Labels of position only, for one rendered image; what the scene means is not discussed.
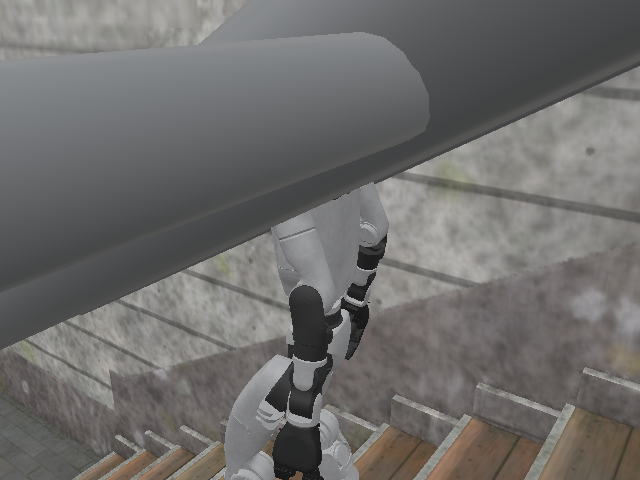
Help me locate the stairs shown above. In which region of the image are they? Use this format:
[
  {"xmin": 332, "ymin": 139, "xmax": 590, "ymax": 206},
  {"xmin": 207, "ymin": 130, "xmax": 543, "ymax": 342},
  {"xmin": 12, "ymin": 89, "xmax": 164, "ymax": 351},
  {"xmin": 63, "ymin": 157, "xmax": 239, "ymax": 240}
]
[{"xmin": 78, "ymin": 407, "xmax": 640, "ymax": 480}]

